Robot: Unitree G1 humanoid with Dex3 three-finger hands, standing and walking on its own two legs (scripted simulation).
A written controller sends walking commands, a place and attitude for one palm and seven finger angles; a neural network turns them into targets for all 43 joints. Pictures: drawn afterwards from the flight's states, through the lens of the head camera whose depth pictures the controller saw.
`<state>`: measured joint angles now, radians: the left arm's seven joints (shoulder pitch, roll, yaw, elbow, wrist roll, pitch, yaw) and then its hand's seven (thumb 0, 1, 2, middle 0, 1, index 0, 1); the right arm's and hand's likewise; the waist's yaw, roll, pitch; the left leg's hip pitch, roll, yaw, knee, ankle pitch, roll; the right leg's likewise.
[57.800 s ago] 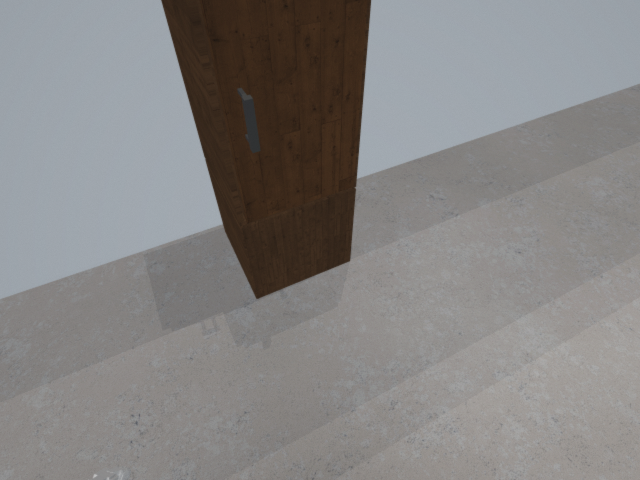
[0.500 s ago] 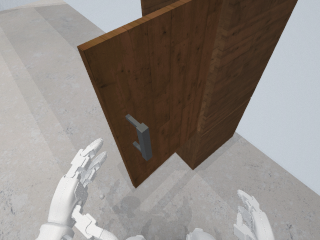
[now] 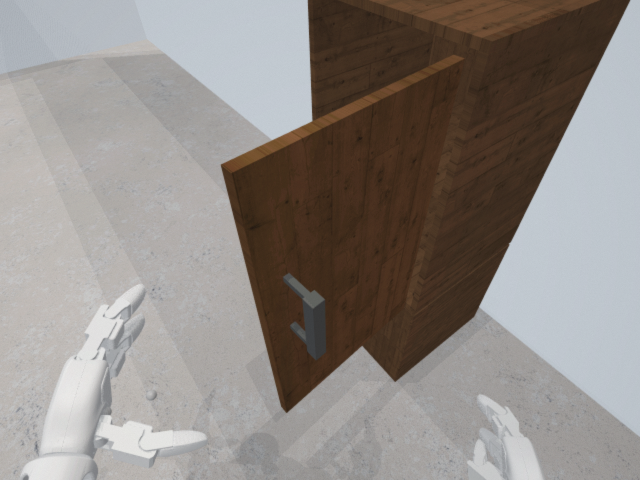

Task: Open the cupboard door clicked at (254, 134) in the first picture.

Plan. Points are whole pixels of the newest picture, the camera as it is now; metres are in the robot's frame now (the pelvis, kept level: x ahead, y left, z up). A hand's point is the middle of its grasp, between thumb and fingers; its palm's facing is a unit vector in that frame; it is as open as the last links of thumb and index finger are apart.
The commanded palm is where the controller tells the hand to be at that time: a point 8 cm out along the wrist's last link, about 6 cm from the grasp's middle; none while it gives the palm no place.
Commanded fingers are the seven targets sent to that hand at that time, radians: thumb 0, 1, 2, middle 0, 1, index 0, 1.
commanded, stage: draw the hand back to the body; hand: left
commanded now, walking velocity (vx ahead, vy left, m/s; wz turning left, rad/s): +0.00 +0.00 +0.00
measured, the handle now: (304, 317) +0.33 +0.06 +0.02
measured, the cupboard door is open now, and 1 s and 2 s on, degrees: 95 95 95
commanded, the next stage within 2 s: step back with the hand held close in 0.88 s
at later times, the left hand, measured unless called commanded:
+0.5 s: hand (50, 328) +0.20 +0.27 +0.17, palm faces +0.42 -0.80 -0.43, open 9.1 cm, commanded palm +0.15 +0.31 +0.19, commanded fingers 0.00 0.90 0.90 -0.20 -0.30 -0.20 -0.30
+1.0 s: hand (48, 333) +0.19 +0.26 +0.18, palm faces +0.43 -0.80 -0.41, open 7.4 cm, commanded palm +0.15 +0.30 +0.20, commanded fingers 0.00 0.90 0.90 -0.20 -0.30 -0.20 -0.30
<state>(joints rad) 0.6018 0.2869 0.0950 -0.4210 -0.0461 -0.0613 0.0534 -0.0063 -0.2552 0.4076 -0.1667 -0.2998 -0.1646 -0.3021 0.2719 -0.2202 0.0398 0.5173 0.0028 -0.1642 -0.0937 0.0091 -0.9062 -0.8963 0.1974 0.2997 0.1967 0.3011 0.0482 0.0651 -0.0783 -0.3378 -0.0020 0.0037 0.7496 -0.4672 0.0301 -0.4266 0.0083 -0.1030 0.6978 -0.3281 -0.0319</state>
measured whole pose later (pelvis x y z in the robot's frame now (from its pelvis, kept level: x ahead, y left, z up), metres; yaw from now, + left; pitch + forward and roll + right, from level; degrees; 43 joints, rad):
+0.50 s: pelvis +0.01 +0.01 +0.03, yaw -1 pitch -3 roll -1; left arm 0.48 0.35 0.32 -0.39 -0.03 -0.09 0.10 0.01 0.59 0.77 -0.20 -0.30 -0.20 -0.30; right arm 0.21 -0.22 0.03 0.64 -0.02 -0.15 -0.06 0.01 -0.91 -0.90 0.20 0.30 0.20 0.30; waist 0.08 0.07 0.01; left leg -0.03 -0.02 0.03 0.41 -0.32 0.04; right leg -0.13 0.01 -0.07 0.39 -0.20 -0.01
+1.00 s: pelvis +0.00 +0.00 +0.03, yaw -2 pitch -5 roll -1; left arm 0.45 0.34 0.33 -0.36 -0.04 -0.10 0.10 0.02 0.89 0.90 -0.21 -0.30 -0.21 -0.30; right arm 0.21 -0.22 0.02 0.67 -0.02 -0.14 -0.05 0.01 -0.91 -0.90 0.20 0.30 0.20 0.30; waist 0.08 0.07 0.03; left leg 0.00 -0.01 0.04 0.38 -0.29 0.03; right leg -0.10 0.02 -0.07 0.35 -0.16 -0.03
